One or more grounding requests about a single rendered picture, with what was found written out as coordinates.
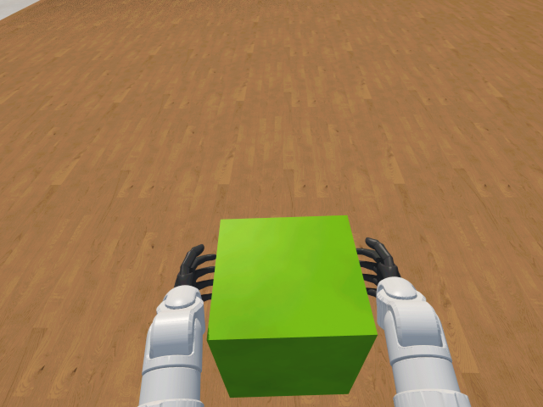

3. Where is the right robot forearm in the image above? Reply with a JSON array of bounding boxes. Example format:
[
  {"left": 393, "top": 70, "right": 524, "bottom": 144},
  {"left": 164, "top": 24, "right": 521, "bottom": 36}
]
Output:
[{"left": 376, "top": 276, "right": 471, "bottom": 407}]

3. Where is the robot right hand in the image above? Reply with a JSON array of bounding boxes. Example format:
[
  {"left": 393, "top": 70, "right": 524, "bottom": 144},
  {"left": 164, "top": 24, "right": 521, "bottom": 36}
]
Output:
[{"left": 356, "top": 237, "right": 401, "bottom": 298}]

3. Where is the left robot forearm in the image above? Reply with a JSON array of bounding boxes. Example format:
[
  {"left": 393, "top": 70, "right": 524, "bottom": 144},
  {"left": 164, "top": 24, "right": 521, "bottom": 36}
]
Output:
[{"left": 138, "top": 285, "right": 205, "bottom": 407}]

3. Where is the robot left hand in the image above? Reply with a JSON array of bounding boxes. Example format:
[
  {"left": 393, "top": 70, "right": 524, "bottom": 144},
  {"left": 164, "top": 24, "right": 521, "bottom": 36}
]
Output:
[{"left": 174, "top": 244, "right": 216, "bottom": 301}]

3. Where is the carton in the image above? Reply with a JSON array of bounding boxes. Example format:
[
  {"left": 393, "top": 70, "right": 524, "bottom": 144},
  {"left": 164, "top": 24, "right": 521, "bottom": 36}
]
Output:
[{"left": 207, "top": 215, "right": 378, "bottom": 398}]

